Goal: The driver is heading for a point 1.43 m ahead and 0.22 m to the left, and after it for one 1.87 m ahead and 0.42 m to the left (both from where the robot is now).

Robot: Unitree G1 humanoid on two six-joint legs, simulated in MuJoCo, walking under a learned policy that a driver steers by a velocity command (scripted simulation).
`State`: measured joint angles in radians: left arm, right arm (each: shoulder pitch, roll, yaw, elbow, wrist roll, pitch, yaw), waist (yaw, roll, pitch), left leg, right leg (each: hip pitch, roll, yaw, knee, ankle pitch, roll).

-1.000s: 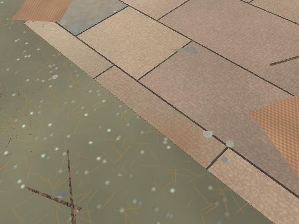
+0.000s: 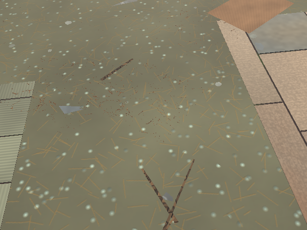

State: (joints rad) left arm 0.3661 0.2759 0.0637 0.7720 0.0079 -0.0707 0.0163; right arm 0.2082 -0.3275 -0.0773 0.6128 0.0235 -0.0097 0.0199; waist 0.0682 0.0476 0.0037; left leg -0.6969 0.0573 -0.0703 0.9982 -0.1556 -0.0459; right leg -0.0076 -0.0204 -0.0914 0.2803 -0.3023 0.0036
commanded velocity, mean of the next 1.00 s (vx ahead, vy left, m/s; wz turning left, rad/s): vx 0.47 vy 0.00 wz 0.33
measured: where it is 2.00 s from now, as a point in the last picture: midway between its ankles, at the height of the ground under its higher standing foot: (139, 179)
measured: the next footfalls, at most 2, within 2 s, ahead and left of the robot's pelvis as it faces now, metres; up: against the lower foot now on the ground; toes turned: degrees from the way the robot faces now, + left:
left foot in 0.18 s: +0.25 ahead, +0.16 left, +0.00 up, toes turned +9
right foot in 0.70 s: +0.61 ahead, +0.04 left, +0.00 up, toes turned +16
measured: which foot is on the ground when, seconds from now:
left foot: up 0.00-0.16, down 0.18-0.72, up 0.74-1.00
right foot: down 0.00-0.20, up 0.22-0.68, down 0.70-1.00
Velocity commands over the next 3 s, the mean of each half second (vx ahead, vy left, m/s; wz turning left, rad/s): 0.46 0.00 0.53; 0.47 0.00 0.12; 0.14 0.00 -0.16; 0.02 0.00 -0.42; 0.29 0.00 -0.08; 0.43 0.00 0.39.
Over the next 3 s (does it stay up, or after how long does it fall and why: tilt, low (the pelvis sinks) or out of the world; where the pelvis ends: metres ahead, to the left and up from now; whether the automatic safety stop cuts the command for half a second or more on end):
stays up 1.08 0.15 -0.02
